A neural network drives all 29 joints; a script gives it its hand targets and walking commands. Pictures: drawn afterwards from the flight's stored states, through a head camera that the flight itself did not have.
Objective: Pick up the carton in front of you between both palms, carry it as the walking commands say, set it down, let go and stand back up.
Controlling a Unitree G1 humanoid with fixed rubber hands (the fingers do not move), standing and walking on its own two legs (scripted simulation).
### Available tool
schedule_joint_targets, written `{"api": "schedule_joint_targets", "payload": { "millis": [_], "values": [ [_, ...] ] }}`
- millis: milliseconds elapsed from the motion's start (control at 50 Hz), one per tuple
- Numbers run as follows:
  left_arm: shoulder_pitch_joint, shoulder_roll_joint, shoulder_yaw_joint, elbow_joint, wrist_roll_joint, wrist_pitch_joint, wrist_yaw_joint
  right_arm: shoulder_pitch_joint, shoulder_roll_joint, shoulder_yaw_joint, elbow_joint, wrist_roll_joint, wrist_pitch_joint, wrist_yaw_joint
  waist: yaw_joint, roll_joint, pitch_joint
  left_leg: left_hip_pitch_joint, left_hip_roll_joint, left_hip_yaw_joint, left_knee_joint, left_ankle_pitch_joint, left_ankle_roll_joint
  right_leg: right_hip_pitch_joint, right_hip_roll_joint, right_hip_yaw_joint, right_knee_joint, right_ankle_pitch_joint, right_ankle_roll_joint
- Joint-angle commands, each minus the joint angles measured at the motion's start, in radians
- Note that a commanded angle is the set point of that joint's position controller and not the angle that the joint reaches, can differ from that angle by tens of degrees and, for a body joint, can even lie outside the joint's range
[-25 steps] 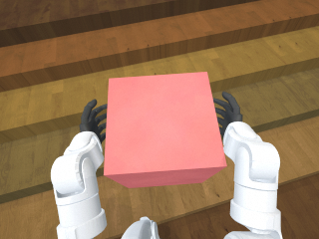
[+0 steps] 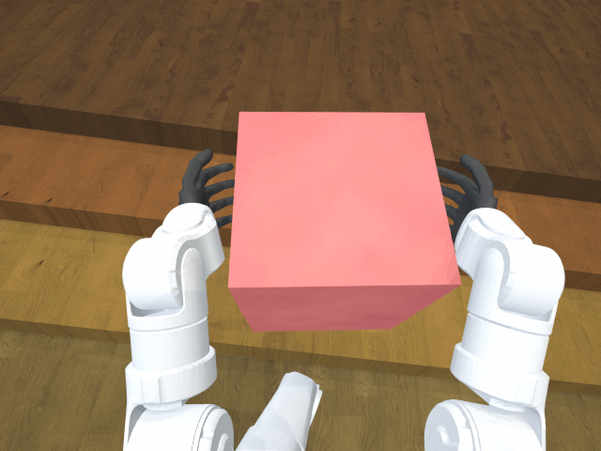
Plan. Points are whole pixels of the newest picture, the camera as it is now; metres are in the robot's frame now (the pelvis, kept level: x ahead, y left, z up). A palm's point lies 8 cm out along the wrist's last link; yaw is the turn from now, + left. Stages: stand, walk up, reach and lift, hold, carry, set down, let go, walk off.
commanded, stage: carry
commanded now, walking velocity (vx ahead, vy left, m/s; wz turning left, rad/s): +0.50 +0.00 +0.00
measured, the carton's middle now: (327, 237) +0.37 +0.10 +0.06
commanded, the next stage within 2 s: none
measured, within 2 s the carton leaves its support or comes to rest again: neither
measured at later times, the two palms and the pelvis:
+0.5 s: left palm out of the picture +0.74 +0.26 +0.31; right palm out of the picture +0.70 -0.04 +0.31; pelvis +0.35 +0.16 +0.18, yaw -2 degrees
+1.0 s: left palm out of the picture +0.89 +0.40 +0.39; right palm out of the picture +0.90 +0.10 +0.37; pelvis +0.53 +0.22 +0.25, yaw +1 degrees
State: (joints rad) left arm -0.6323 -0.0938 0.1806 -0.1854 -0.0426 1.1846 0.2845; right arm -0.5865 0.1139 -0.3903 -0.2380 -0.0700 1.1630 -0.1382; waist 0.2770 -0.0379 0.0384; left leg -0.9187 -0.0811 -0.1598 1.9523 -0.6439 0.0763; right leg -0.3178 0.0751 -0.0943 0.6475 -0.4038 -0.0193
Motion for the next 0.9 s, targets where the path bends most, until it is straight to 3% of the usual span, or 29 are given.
{"api": "schedule_joint_targets", "payload": {
  "millis": [0, 20, 40, 60, 80, 100, 140, 220, 280, 320, 360, 380, 400, 420, 440, 480, 540, 560, 600, 620, 640, 680, 700, 720, 740, 760, 800, 820, 880],
  "values": [
    [-1.002, -0.896, -0.799, -0.14, -0.517, -0.012, -0.218, -0.467, 0.459, 0.405, 0.179, -0.021, 0.002, -0.022, -0.275, 0.007, -0.264, 0.156, 0.162, 0.109, -0.386, 0.083, 0.056, -0.083, -0.305, 0.171, -0.386, 0.264, -0.163],
    [-0.898, -0.907, -0.741, -0.059, -0.498, -0.012, -0.217, -0.519, 0.497, 0.42, 0.186, 0.002, 0.008, -0.022, -0.274, -0.004, -0.263, 0.488, 0.192, 0.106, -0.855, 0.115, 0.058, -0.256, -0.249, 0.063, -0.397, 0.402, -0.095],
    [-0.686, -0.929, -0.683, 0.11, -0.465, 0.011, -0.232, -0.579, 0.481, 0.464, 0.092, 0.036, 0.004, -0.022, -0.349, -0.034, -0.403, 0.853, 0.097, 0.262, -0.89, 0.372, 0.039, -0.359, -0.24, 0.065, -0.281, 0.749, -0.153],
    [-0.737, -0.946, -0.684, 0.06, -0.438, 0.013, -0.231, -0.575, 0.545, 0.477, 0.125, 0.065, 0.004, -0.013, -0.445, -0.013, -0.579, 1.047, 0.005, 0.248, -1.002, 0.404, 0.051, -0.289, -0.224, 0.008, 0.088, 0.975, -0.118],
    [-0.825, -0.979, -0.669, -0.053, -0.416, 0.001, -0.224, -0.58, 0.659, 0.54, 0.09, 0.105, -0.011, 0.003, -0.466, 0.22, -0.696, 1.144, 0.036, 0.027, -1.212, 0.458, 0.104, -0.316, -0.102, 0.021, 0.543, 0.331, -0.054],
    [-0.67, -0.96, -0.576, 0.045, -0.335, 0.018, -0.222, -0.673, 0.677, 0.597, -0.004, 0.171, -0.014, 0.002, -0.39, 0.393, -0.71, 1.083, 0.282, -0.493, -1.387, 0.839, 0.217, -0.388, 0.033, 0.099, 0.917, 0.08, 0.001],
    [-0.567, -0.897, -0.48, 0.083, -0.234, 0.021, -0.19, -0.569, 0.741, 0.648, 0.067, 0.186, 0.021, 0.008, -0.352, 0.167, -0.773, 1.064, 0.354, -0.575, -1.381, 1.036, 0.266, -0.413, 0.008, 0.245, 1.185, 0.074, 0.017],
    [-0.546, -0.825, -0.397, -0.059, -0.044, -0.016, -0.156, -0.808, 0.914, 0.878, -0.173, 0.378, -0.01, 0.059, -0.428, 0.167, -0.567, 1.146, 0.263, -0.354, -1.37, 1.152, 0.115, -0.718, -0.062, 0.149, 1.014, -0.106, -0.028],
    [-0.287, -0.699, -0.335, 0.125, 0.094, -0.044, -0.125, -0.785, 0.816, 0.956, -0.236, 0.445, -0.022, 0.074, -0.4, 0.062, -0.588, 1.204, 0.291, -0.25, -1.387, 1.429, 0.138, -0.649, -0.067, 0.083, 0.733, -0.095, -0.038],
    [-0.342, -0.668, -0.389, -0.007, 0.109, -0.06, -0.114, -0.818, 0.849, 0.978, -0.24, 0.534, -0.033, 0.094, -0.442, 0.075, -0.6, 1.197, 0.262, -0.173, -1.448, 1.633, 0.111, -0.568, -0.052, 0.018, 0.558, -0.039, -0.043],
    [-0.604, -0.669, -0.436, -0.255, 0.017, -0.083, -0.113, -0.836, 0.896, 0.968, -0.292, 0.549, -0.035, 0.09, -0.421, 0.202, -0.66, 1.144, 0.196, -0.069, -1.369, 1.62, 0.092, -0.377, -0.073, 0.098, 0.178, -0.001, -0.074],
    [-0.579, -0.645, -0.43, -0.245, 0.0, -0.071, -0.113, -0.752, 0.861, 0.962, -0.21, 0.553, -0.011, 0.087, -0.337, 0.19, -0.687, 0.897, 0.192, -0.07, -1.266, 1.703, 0.068, 0.003, -0.059, 0.117, -0.01, 0.155, -0.103],
    [-0.483, -0.633, -0.43, -0.222, 0.014, -0.06, -0.109, -0.674, 0.801, 0.917, -0.163, 0.516, 0.01, 0.082, -0.212, 0.094, -0.712, 0.735, 0.162, 0.025, -1.117, 1.244, -0.005, 0.318, -0.081, 0.119, -0.191, 0.542, -0.112],
    [-0.375, -0.603, -0.443, -0.153, 0.022, -0.045, -0.113, -0.67, 0.79, 0.926, -0.146, 0.488, 0.021, 0.082, -0.17, -0.136, -0.719, 0.42, 0.038, 0.068, -0.838, 0.322, -0.072, 0.623, -0.238, 0.244, -0.192, 0.94, -0.205],
    [-0.225, -0.585, -0.43, -0.035, 0.065, -0.022, -0.117, -0.698, 0.736, 0.91, -0.124, 0.48, 0.036, 0.087, -0.103, -0.257, -0.78, 0.151, -0.035, 0.055, -0.461, 0.08, -0.098, 0.848, -0.348, 0.411, -0.083, 1.281, -0.34],
    [-0.37, -0.682, -0.479, -0.14, -0.006, 0.006, -0.128, -0.734, 0.729, 0.826, -0.153, 0.431, 0.055, 0.08, -0.064, -0.233, -0.579, -0.38, -0.039, -0.107, -0.099, -0.293, -0.1, 0.977, -0.354, 0.502, 0.004, 1.103, -0.334],
    [-0.604, -0.806, -0.648, -0.334, -0.243, 0.023, -0.165, -0.568, 0.696, 0.67, -0.122, 0.291, 0.064, 0.038, -0.048, 0.12, -0.538, -0.358, -0.006, 0.02, -0.19, -0.219, -0.017, 0.888, -0.324, 0.428, -0.045, 0.938, -0.225],
    [-0.673, -0.818, -0.677, -0.37, -0.293, 0.03, -0.179, -0.555, 0.627, 0.612, -0.101, 0.218, 0.057, 0.024, -0.113, 0.18, -0.522, -0.179, 0.018, 0.093, -0.367, -0.129, -0.028, 0.715, -0.264, 0.371, -0.083, 0.836, -0.177],
    [-0.84, -0.827, -0.767, -0.428, -0.425, 0.026, -0.212, -0.528, 0.526, 0.485, -0.064, 0.078, 0.037, -0.015, -0.198, 0.114, -0.546, 0.215, 0.049, 0.249, -0.791, 0.136, -0.063, 0.375, -0.195, 0.228, -0.218, 0.787, -0.15],
    [-0.845, -0.777, -0.744, -0.24, -0.426, 0.057, -0.226, -0.436, 0.383, 0.381, 0.152, -0.053, 0.07, -0.038, -0.218, 0.048, -0.468, 0.504, 0.041, 0.25, -0.985, 0.323, -0.042, 0.144, -0.172, 0.156, -0.269, 0.837, -0.1],
    [-0.896, -0.805, -0.737, -0.295, -0.487, 0.054, -0.242, -0.526, 0.46, 0.419, 0.052, -0.01, 0.079, -0.046, -0.224, -0.089, -0.496, 0.604, 0.003, 0.308, -1.077, 0.425, -0.046, 0.082, -0.179, 0.12, -0.246, 0.819, -0.115],
    [-0.786, -0.731, -0.684, -0.003, -0.452, 0.103, -0.244, -0.536, 0.396, 0.407, 0.145, -0.015, 0.113, -0.053, -0.315, -0.121, -0.518, 1.011, 0.049, 0.216, -1.364, 0.737, 0.0, -0.11, -0.181, 0.116, 0.007, 0.766, -0.084],
    [-0.705, -0.733, -0.627, 0.11, -0.415, 0.122, -0.247, -0.667, 0.392, 0.432, 0.072, 0.005, 0.112, -0.05, -0.3, 0.042, -0.519, 1.14, 0.051, 0.22, -1.476, 0.817, 0.021, -0.191, -0.126, 0.116, 0.114, 0.409, -0.08],
    [-0.756, -0.717, -0.562, 0.196, -0.357, 0.134, -0.243, -0.592, 0.369, 0.405, 0.254, -0.047, 0.133, -0.048, -0.329, 0.16, -0.477, 1.226, 0.194, 0.108, -1.479, 0.948, 0.062, -0.303, -0.101, 0.124, 0.332, -0.012, -0.038],
    [-0.711, -0.786, -0.515, 0.241, -0.33, 0.137, -0.245, -0.629, 0.441, 0.416, 0.196, 0.015, 0.124, -0.04, -0.321, 0.233, -0.538, 1.351, 0.34, -0.044, -1.404, 1.285, 0.136, -0.423, -0.086, 0.145, 0.542, -0.176, -0.007],
    [-0.693, -0.807, -0.462, 0.276, -0.279, 0.128, -0.237, -0.721, 0.504, 0.454, 0.198, 0.044, 0.123, -0.028, -0.329, 0.18, -0.544, 1.413, 0.362, -0.019, -1.374, 1.331, 0.125, -0.509, -0.084, 0.169, 0.643, -0.206, -0.007],
    [-0.611, -0.882, -0.345, 0.349, -0.211, 0.127, -0.22, -0.755, 0.647, 0.5, 0.231, 0.159, 0.153, 0.008, -0.25, 0.01, -0.456, 1.219, 0.276, 0.087, -1.483, 1.192, -0.075, -0.383, -0.053, 0.117, 0.658, -0.211, 0.081],
    [-0.751, -0.907, -0.373, 0.12, -0.179, 0.095, -0.21, -0.768, 0.758, 0.54, 0.159, 0.194, 0.131, 0.031, -0.198, 0.052, -0.55, 1.118, 0.239, 0.174, -1.466, 0.976, -0.135, -0.235, -0.067, 0.096, 0.703, -0.173, 0.093],
    [-0.703, -1.009, -0.433, 0.171, -0.112, 0.082, -0.204, -0.927, 0.829, 0.6, -0.001, 0.217, 0.111, 0.075, -0.088, 0.109, -0.514, 0.843, 0.137, 0.316, -1.497, 0.515, -0.107, -0.037, -0.089, -0.073, 0.626, -0.166, 0.087]
  ]
}}
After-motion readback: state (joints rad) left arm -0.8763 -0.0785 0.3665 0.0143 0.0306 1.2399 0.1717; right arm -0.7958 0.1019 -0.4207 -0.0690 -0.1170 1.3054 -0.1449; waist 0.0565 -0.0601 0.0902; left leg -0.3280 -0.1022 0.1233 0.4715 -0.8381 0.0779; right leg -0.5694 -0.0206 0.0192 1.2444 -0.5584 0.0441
